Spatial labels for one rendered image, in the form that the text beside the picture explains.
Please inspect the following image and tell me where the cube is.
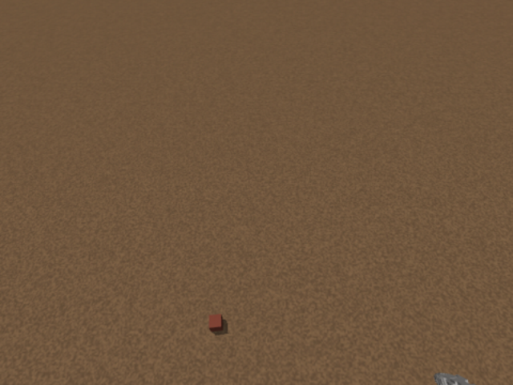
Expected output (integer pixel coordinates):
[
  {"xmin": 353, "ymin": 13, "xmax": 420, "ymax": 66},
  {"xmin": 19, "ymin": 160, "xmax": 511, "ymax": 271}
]
[{"xmin": 209, "ymin": 314, "xmax": 223, "ymax": 332}]

